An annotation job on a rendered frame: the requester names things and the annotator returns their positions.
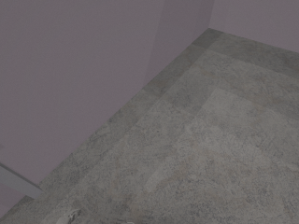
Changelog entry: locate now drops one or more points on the panel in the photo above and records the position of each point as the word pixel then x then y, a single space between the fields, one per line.
pixel 15 181

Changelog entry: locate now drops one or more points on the left robot hand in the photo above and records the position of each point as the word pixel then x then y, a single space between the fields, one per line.
pixel 69 216

